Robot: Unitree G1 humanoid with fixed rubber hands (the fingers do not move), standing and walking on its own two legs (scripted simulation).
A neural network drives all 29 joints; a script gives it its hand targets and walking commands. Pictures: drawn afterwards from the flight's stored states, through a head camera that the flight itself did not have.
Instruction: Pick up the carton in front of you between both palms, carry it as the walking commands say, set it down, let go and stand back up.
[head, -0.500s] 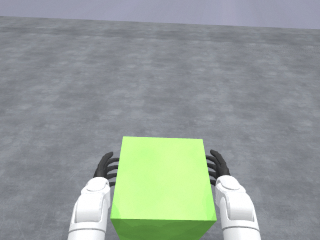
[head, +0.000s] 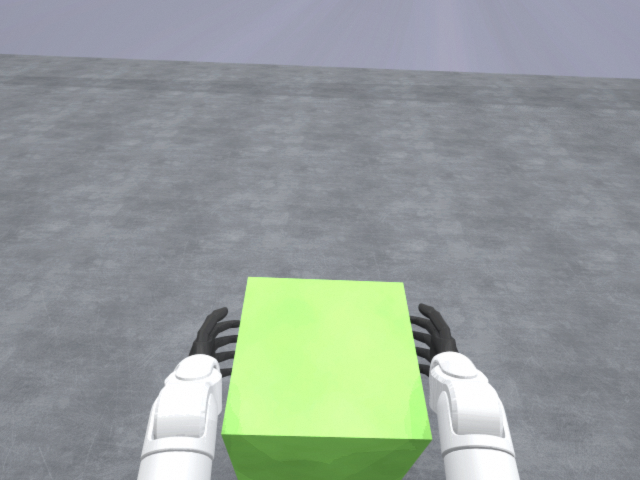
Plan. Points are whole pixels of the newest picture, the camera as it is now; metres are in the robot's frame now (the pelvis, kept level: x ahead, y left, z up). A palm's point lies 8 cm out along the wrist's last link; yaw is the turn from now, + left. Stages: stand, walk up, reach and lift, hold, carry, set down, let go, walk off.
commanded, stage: carry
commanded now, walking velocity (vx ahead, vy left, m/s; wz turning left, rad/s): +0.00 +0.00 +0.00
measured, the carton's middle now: (320, 391) +0.29 +0.00 -0.04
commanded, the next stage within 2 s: hold in 0.80 s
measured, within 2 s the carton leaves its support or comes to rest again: neither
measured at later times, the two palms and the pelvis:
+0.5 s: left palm (195, 380) +0.26 +0.16 +0.04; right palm (440, 376) +0.27 -0.14 +0.04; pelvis -0.02 +0.01 +0.00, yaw +0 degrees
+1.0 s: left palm (165, 409) +0.23 +0.18 +0.04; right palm (418, 379) +0.27 -0.11 +0.05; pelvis -0.03 +0.00 +0.01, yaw +7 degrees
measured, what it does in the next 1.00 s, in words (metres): stands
